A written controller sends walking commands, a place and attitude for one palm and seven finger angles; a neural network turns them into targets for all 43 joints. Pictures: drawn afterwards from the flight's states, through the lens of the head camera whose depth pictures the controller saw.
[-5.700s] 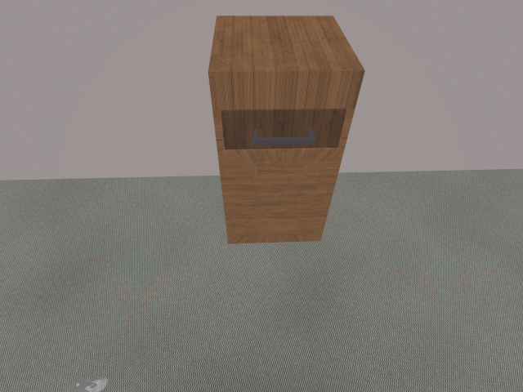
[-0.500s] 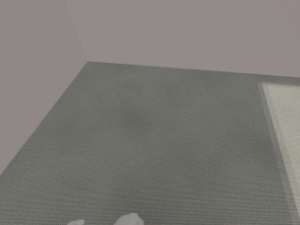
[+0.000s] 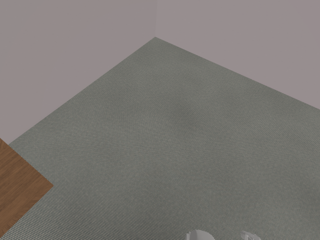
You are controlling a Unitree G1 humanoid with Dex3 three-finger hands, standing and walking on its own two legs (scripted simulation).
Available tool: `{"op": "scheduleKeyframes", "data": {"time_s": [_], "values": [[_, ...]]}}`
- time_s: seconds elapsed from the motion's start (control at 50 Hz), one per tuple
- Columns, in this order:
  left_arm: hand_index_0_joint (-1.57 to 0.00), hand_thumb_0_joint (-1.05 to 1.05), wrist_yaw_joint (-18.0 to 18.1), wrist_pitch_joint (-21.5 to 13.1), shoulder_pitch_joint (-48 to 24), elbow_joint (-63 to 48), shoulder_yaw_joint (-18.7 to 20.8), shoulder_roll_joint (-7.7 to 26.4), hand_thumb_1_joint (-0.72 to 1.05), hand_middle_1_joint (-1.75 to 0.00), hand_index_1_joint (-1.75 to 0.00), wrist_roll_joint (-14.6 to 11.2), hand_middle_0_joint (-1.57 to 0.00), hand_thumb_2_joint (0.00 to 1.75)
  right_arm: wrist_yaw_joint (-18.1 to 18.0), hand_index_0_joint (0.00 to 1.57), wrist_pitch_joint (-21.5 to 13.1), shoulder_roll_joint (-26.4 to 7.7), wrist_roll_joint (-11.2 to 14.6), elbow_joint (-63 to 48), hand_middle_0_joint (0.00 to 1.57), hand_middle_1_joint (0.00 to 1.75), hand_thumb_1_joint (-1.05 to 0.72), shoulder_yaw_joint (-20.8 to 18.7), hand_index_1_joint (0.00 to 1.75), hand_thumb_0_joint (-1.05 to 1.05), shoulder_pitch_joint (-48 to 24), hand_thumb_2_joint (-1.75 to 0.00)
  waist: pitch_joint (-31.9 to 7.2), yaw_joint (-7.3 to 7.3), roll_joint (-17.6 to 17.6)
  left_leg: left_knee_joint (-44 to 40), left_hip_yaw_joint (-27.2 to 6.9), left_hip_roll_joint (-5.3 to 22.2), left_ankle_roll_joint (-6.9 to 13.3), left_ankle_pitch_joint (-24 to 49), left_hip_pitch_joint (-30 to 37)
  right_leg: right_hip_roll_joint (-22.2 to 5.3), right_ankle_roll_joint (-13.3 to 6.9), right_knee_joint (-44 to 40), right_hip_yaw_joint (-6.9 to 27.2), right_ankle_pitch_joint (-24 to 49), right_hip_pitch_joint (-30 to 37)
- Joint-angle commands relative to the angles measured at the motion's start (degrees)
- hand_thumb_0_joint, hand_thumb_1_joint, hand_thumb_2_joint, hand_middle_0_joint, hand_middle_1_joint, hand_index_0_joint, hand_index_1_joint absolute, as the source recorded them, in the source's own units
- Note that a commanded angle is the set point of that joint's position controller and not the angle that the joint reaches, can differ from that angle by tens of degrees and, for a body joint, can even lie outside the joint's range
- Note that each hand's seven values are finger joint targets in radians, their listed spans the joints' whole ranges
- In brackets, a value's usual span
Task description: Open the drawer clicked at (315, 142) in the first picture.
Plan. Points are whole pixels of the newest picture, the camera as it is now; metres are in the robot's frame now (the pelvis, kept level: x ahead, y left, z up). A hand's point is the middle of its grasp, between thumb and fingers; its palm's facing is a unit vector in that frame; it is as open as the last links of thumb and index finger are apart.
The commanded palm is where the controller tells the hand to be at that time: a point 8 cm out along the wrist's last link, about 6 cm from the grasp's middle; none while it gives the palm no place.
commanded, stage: turn to face it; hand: left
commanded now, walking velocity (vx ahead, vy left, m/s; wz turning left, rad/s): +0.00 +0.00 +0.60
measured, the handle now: out of the picture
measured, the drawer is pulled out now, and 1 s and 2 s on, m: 0.00 0.00 0.00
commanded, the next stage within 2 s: take the last steps up to it in 1.58 s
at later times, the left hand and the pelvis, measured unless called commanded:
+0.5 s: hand out of the picture +0.05 +0.16 -0.12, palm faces +0.30 -0.91 -0.29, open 7.4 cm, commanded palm none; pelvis +0.00 -0.06 +0.01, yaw +19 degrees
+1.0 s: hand out of the picture -0.14 +0.20 -0.18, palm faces +0.63 -0.74 -0.24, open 7.4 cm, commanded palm none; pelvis -0.05 +0.00 +0.00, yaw +36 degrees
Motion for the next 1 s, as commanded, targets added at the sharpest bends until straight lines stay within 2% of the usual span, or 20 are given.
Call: {"op": "scheduleKeyframes", "data": {"time_s": [0.0,0.14,0.22,0.26,0.28,0.3,0.32,0.34,0.38,0.42,0.66,0.72,0.76,0.78,0.8,0.82,0.84,0.86,0.9,0.98], "values": [[-0.2,0.0,-0.25,-1.92,-1.42,-6.06,0.51,3.09,0.9,-0.3,-0.3,0.14,-0.2,0.9,-1.16,0.2,-0.78,-12.32,-0.01,-2.96,0.2,0.3,-0.9,-2.91,0.3,0.0,2.9,-0.9,-7.51,-1.85,9.87,-12.09,-13.05,11.91,5.98,26.33,8.64,0.69,0.39,-1.0,3.08,4.16,-3.25],[-0.2,0.0,0.34,-2.18,-6.72,-9.08,0.07,2.24,0.9,-0.3,-0.3,-0.24,-0.2,0.9,-0.97,0.2,-0.17,-12.65,-0.44,-1.99,0.2,0.3,-0.9,-3.56,0.3,0.0,6.27,-0.9,-6.75,-3.66,10.74,-11.88,-22.02,12.23,8.29,21.83,8.53,3.19,-0.01,-13.47,4.06,0.1,-0.66],[-0.2,0.0,0.64,-2.86,-4.11,-9.2,-0.2,1.58,0.9,-0.3,-0.3,-0.77,-0.2,0.9,-0.93,0.2,0.2,-12.7,-0.55,-2.43,0.2,0.3,-0.9,-3.9,0.3,0.0,4.63,-0.9,-8.99,-2.29,12.35,-8.16,-24.15,10.31,7.54,28.63,5.59,6.04,-1.04,-25.72,3.26,0.91,8.77],[-0.2,0.0,0.89,-3.54,-0.25,-8.41,0.06,2.48,0.9,-0.3,-0.3,-0.92,-0.2,0.9,-0.76,0.2,0.29,-12.2,-0.06,-2.89,0.2,0.3,-0.9,-4.02,0.3,0.0,3.21,-0.9,-10.35,-0.1,11.03,-4.26,-23.44,7.64,4.77,25.66,0.92,5.93,-1.41,-38.26,2.67,10.15,18.28],[-0.2,0.0,1.15,-4.29,2.13,-7.96,0.55,5.29,0.9,-0.3,-0.3,-0.59,-0.2,0.9,-0.49,0.2,0.25,-10.11,0.48,-3.13,0.2,0.3,-0.9,-3.71,0.3,0.0,3.44,-0.9,-11.68,1.08,4.77,0.43,-20.83,4.67,1.43,16.32,-6.37,1.07,-2.36,-46.22,6.88,15.29,28.08],[-0.2,0.0,1.68,-4.79,2.83,-8.08,1.78,11.11,0.9,-0.3,-0.3,0.43,-0.2,0.9,-0.25,0.2,0.15,-5.47,0.83,-4.19,0.2,0.3,-0.9,-3.08,0.3,0.0,5.03,-0.9,-12.18,1.23,-13.7,13.7,-8.49,-4.25,-4.07,-8.89,-18.71,-16.1,-8.15,-50.32,22.92,20.24,36.08],[-0.2,0.0,1.72,-4.32,2.42,-8.7,1.43,12.16,0.9,-0.3,-0.3,0.22,-0.2,0.9,-0.46,0.2,0.37,-7.88,0.02,-4.87,0.2,0.3,-0.9,-3.57,0.3,0.0,3.97,-0.9,-10.58,1.34,-13.51,25.5,-6.41,-3.68,-4.83,-19.03,-19.41,-23.1,-13.43,-49.09,25.43,25.74,28.05],[-0.2,0.0,1.82,-4.39,-0.44,-9.2,1.02,8.96,0.9,-0.3,-0.3,0.18,-0.2,0.9,-0.22,0.2,0.97,-8.78,-0.22,-3.89,0.2,0.3,-0.9,-3.98,0.3,0.0,4.05,-0.9,-8.24,-0.01,-8.07,32.7,-8.12,-1.45,-4.54,-15.41,-18.24,-20.02,-14.41,-49.23,20.13,22.35,22.88],[-0.2,0.0,1.69,-4.09,-6.21,-10.34,0.06,5.72,0.9,-0.3,-0.3,-0.08,-0.2,0.9,0.51,0.2,2.02,-8.03,-0.34,-1.41,0.2,0.3,-0.9,-4.06,0.3,0.0,5.33,-0.9,-2.63,-2.84,-6.89,38.32,-6.2,0.3,-5.15,-8.67,-17.86,-14.04,-11.57,-49.84,12.83,17.61,16.8],[-0.2,0.0,1.33,-4.7,-5.39,-9.93,-0.61,3.7,0.9,-0.3,-0.3,0.06,-0.2,0.9,1.14,0.2,2.23,-6.78,-0.46,-0.59,0.2,0.3,-0.9,-3.56,0.3,0.0,5.84,-0.9,-1.02,-2.88,-6.28,39.14,-3.54,0.78,-6.21,-4.1,-18.14,-10.61,-10.47,-48.09,5.29,24.47,17.52],[-0.2,0.0,1.19,-4.05,3.24,-6.36,0.51,7.45,0.9,-0.3,-0.3,0.91,-0.2,0.9,1.52,0.2,2.08,-5.6,0.24,-2.87,0.2,0.3,-0.9,-2.03,0.3,0.0,-2.86,-0.9,-4.23,1.4,-10.01,17.93,3.16,2.16,-6.45,-7.47,-11.5,-14.45,-12.58,-44.47,-1.61,31.63,23.83],[-0.2,0.0,1.01,-3.64,3.1,-5.83,1.14,8.53,0.9,-0.3,-0.3,1.04,-0.2,0.9,1.35,0.2,1.26,-5.47,0.44,-3.24,0.2,0.3,-0.9,-1.64,0.3,0.0,-1.79,-0.9,-6.0,1.25,-11.36,9.46,5.06,1.47,-5.13,-7.57,-6.08,-15.58,-11.8,-40.65,-3.4,33.68,23.47],[-0.2,0.0,0.72,-3.29,2.96,-5.38,1.33,8.47,0.9,-0.3,-0.3,0.5,-0.2,0.9,1.15,0.2,0.67,-6.95,0.24,-2.72,0.2,0.3,-0.9,-1.99,0.3,0.0,1.66,-0.9,-8.25,-0.71,-8.34,-1.6,5.58,0.82,-4.27,0.86,1.95,-14.23,-8.67,-33.88,-6.58,31.4,20.91],[-0.2,0.0,0.63,-3.06,3.01,-5.65,1.14,7.14,0.9,-0.3,-0.3,0.08,-0.2,0.9,1.18,0.2,0.03,-10.12,0.17,-1.9,0.2,0.3,-0.9,-2.79,0.3,0.0,5.94,-0.9,-11.11,-3.23,0.42,-9.2,0.21,4.02,-2.88,9.15,12.08,-12.38,-5.98,-23.1,-7.82,25.52,14.19],[-0.2,0.0,0.11,-2.94,2.15,-8.16,0.37,3.13,0.9,-0.3,-0.3,-0.43,-0.2,0.9,0.65,0.2,-0.54,-17.36,-0.12,-1.6,0.2,0.3,-0.9,-4.63,0.3,0.0,10.05,-0.9,-12.35,-5.67,20.3,-10.94,-22.26,20.53,4.04,32.54,21.34,-2.92,-0.51,-9.04,-8.78,-7.69,-4.28],[-0.2,0.0,0.54,-2.19,-1.84,-9.69,-0.43,3.01,0.9,-0.3,-0.3,0.16,-0.2,0.9,0.1,0.2,-0.04,-19.6,0.4,0.04,0.2,0.3,-0.9,-4.92,0.3,0.0,13.46,-0.9,-12.96,-6.92,18.57,-10.53,-24.27,25.12,9.28,43.3,19.55,-1.1,-0.5,-1.74,-1.83,-14.75,-6.94],[-0.2,0.0,0.49,-1.9,-2.27,-9.76,-0.25,3.33,0.9,-0.3,-0.3,0.26,-0.2,0.9,-0.31,0.2,0.01,-18.18,0.17,-0.17,0.2,0.3,-0.9,-4.45,0.3,0.0,12.05,-0.9,-11.29,-5.8,13.53,-10.33,-20.53,24.37,10.38,40.01,17.34,-2.42,-1.1,1.79,0.5,-10.93,-7.37],[-0.2,0.0,0.68,-1.74,-2.74,-8.56,0.07,2.79,0.9,-0.3,-0.3,0.39,-0.2,0.9,-0.84,0.2,-0.29,-15.99,0.05,-0.58,0.2,0.3,-0.9,-3.93,0.3,0.0,9.39,-0.9,-10.76,-5.17,17.03,-10.56,-19.21,19.8,8.24,36.64,15.65,-2.13,-0.86,3.18,1.87,-7.11,-7.94],[-0.2,0.0,0.12,-1.81,-2.25,-6.7,0.53,4.16,0.9,-0.3,-0.3,0.37,-0.2,0.9,-1.19,0.2,-0.38,-12.92,-0.02,-2.48,0.2,0.3,-0.9,-2.69,0.3,0.0,3.51,-0.9,-6.84,-2.83,13.65,-12.1,-15.03,14.5,5.6,28.44,9.31,-1.52,-0.54,4.76,3.5,0.92,-6.02],[-0.2,0.0,-0.08,-1.6,0.55,-4.97,0.69,4.44,0.9,-0.3,-0.3,0.45,-0.2,0.9,-1.11,0.2,-0.8,-12.06,0.38,-3.11,0.2,0.3,-0.9,-2.34,0.3,0.0,2.36,-0.9,-6.36,-1.08,9.41,-14.98,-13.68,11.01,4.11,20.4,7.56,-0.32,0.31,2.55,3.69,7.34,-3.8]]}}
